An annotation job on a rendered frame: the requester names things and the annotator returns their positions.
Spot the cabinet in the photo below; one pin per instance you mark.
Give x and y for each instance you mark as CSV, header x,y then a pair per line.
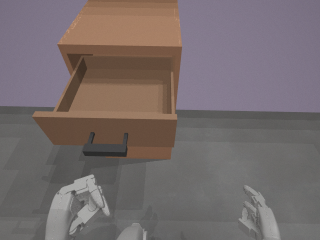
x,y
128,28

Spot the left robot hand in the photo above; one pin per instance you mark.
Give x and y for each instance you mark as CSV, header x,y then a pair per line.
x,y
66,206

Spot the right robot hand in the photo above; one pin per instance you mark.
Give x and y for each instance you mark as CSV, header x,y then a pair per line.
x,y
263,223

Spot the drawer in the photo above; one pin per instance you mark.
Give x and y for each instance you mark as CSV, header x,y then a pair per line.
x,y
113,95

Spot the robot left shin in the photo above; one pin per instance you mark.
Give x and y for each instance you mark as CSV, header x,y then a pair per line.
x,y
136,224

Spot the left robot thigh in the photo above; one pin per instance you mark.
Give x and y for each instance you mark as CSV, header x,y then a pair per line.
x,y
133,233

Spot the handle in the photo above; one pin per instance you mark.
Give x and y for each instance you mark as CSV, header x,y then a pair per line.
x,y
105,150

